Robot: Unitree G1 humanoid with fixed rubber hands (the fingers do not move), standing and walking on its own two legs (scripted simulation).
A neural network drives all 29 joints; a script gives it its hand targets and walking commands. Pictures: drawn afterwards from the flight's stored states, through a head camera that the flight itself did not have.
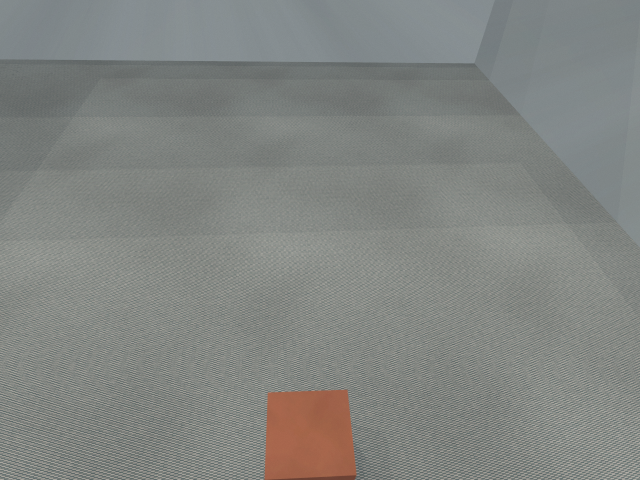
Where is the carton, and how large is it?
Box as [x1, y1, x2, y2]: [265, 390, 356, 479]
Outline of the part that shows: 347,390 268,392 265,479 354,479 356,474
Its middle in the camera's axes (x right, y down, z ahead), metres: -0.03 +0.54 +1.04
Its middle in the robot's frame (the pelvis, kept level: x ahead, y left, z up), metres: +0.38 +0.00 -0.66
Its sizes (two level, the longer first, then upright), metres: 0.210 0.200 0.250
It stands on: the floor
